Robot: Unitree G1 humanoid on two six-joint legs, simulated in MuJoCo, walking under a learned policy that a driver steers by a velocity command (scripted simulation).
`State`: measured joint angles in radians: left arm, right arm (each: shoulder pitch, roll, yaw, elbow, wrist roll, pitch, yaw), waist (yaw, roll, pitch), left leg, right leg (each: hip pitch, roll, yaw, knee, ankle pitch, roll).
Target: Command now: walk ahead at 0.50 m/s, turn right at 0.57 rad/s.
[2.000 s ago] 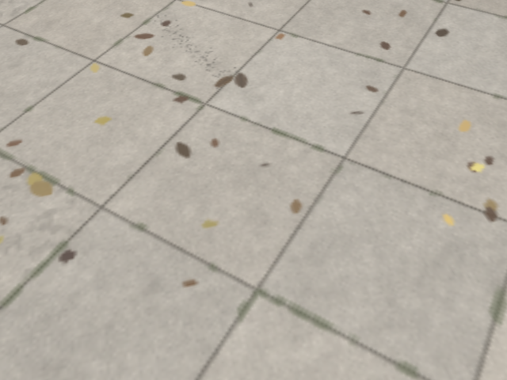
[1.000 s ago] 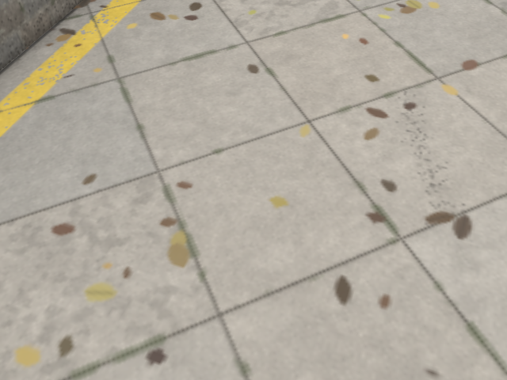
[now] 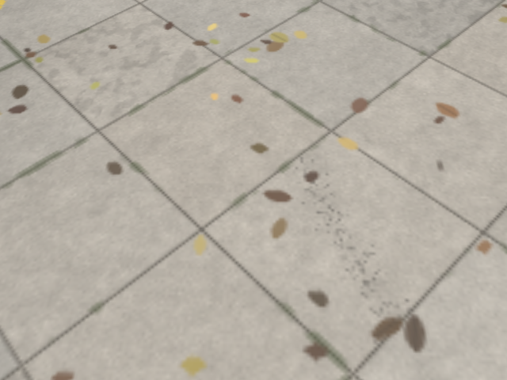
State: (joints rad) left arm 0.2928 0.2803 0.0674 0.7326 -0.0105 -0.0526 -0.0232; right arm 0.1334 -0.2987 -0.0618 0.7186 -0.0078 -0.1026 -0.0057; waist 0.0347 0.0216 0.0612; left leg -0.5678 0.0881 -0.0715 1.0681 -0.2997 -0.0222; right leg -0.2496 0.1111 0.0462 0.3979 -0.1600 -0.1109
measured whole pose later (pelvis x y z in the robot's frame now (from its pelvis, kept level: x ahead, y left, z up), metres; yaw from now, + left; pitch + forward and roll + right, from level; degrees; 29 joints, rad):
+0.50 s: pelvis +0.28 +0.04 +0.00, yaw -16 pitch +1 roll +2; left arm 0.25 0.31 0.06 0.70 -0.02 -0.03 0.01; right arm 0.28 -0.26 -0.06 0.79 0.00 -0.11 0.02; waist -0.03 -0.05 0.02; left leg -0.20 -0.05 0.04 0.36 -0.18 0.04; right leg -0.55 -0.04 0.08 1.08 -0.33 -0.01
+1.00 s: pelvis +0.52 -0.08 +0.00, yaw -5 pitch +1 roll -2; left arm 0.28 0.26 0.07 0.78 0.01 -0.10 -0.01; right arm 0.24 -0.33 -0.07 0.79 0.03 -0.03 0.00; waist 0.03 0.05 0.02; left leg -0.61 0.09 -0.06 1.08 -0.24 -0.01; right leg -0.15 0.02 -0.12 0.32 -0.19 -0.03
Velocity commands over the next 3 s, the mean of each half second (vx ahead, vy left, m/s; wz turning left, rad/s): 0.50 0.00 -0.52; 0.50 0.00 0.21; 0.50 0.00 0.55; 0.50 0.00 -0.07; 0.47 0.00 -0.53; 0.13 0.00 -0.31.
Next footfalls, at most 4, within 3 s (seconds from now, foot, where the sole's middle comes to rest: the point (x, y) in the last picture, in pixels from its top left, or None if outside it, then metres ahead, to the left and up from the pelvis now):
0.28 left None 0.36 0.13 -0.78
0.76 right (354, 348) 0.54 -0.19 -0.78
1.28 left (262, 249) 0.83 0.06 -0.78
1.80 right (304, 165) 1.17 -0.08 -0.78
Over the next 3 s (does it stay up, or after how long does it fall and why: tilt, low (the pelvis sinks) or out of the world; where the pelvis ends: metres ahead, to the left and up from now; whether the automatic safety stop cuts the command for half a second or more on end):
stays up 1.49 -0.02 -0.01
